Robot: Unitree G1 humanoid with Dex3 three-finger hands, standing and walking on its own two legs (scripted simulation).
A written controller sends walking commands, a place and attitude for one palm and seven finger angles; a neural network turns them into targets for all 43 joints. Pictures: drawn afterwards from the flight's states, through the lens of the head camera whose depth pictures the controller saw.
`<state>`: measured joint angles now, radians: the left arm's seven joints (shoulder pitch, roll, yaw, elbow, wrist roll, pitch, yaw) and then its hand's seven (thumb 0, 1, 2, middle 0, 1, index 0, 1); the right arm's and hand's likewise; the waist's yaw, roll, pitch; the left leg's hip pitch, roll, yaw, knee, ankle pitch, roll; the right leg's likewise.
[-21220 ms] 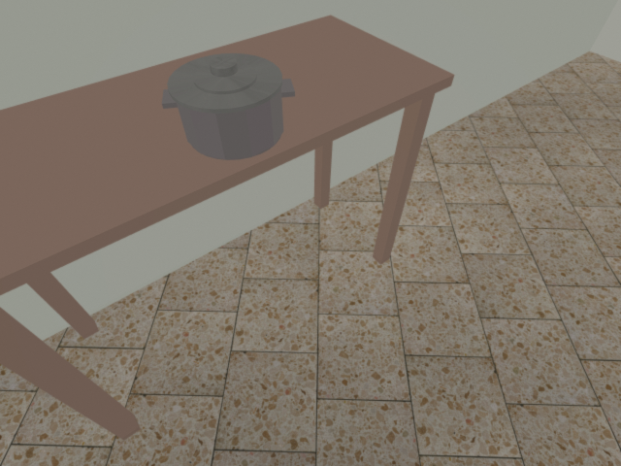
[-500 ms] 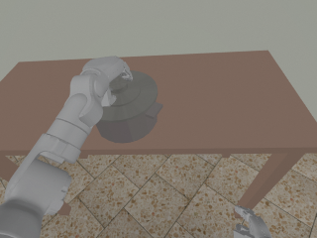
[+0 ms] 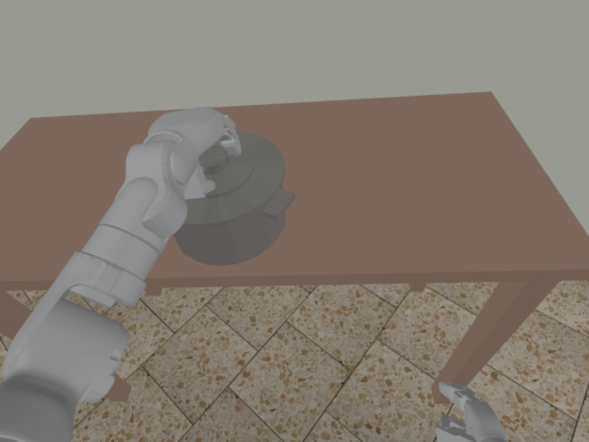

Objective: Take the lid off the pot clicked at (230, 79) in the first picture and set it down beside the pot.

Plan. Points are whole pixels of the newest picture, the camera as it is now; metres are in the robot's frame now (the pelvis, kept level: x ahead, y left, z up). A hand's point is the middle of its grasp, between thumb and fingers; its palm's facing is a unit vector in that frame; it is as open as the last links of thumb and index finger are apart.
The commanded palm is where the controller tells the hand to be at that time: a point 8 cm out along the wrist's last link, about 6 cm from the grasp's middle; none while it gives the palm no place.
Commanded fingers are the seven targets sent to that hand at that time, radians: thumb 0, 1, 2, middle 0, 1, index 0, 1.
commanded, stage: close the fingers and squeeze the knob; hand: left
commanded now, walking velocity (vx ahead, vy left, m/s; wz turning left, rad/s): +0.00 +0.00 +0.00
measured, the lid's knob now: (211, 159) +0.47 +0.13 +0.15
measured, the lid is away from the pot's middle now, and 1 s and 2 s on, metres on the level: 0.00 0.00 0.00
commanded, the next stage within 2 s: lift the lid straight up in 0.78 s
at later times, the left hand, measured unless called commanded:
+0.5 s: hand (203, 166) +0.43 +0.13 +0.17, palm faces -0.22 -0.09 -0.97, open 7.7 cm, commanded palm +0.41 +0.14 +0.23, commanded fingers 0.00 0.33 1.19 -0.79 -0.79 -0.85 -0.81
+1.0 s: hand (202, 167) +0.43 +0.13 +0.17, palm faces -0.22 -0.09 -0.97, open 7.7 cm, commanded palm +0.41 +0.15 +0.24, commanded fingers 0.00 0.49 1.22 -0.85 -0.83 -0.90 -0.85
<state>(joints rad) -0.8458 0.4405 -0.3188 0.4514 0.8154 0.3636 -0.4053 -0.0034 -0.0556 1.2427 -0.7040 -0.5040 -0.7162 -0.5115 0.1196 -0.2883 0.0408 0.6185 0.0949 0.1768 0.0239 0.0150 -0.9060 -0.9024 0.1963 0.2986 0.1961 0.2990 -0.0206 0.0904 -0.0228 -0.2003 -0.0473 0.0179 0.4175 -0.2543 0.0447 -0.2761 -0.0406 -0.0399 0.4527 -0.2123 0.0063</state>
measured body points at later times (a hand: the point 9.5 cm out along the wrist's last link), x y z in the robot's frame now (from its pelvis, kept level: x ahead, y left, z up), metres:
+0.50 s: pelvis +0.00 +0.00 +0.00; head +0.02 -0.04 +0.45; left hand +0.44 +0.14 +0.23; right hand +0.17 -0.24 -0.12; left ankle -0.02 +0.09 -0.74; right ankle +0.01 -0.12 -0.74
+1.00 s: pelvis +0.01 +0.00 +0.00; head +0.02 -0.04 +0.45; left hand +0.44 +0.14 +0.23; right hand +0.18 -0.23 -0.11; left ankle -0.02 +0.09 -0.74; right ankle +0.01 -0.12 -0.74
